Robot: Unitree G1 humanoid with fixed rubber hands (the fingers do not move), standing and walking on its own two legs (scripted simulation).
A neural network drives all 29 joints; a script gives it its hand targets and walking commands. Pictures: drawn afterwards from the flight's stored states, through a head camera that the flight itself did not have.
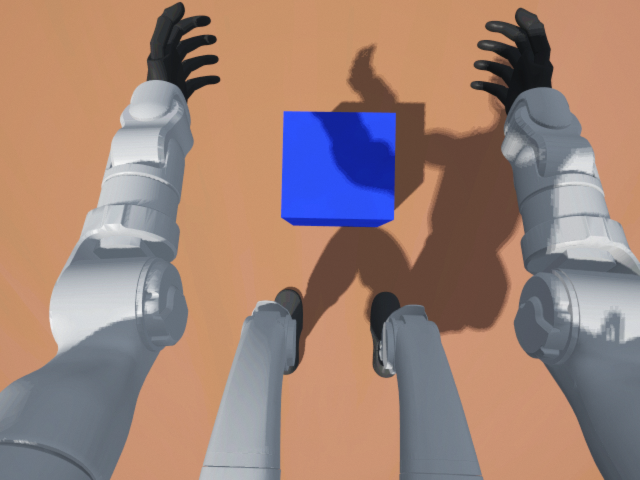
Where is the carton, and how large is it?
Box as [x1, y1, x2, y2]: [281, 111, 395, 226]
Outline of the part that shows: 284,111 281,217 293,225 378,226 393,219 395,113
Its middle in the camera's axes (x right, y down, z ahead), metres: +0.03 -0.13 +0.84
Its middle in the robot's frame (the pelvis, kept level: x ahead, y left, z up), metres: +0.50 +0.01 -0.51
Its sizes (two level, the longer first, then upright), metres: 0.210 0.200 0.250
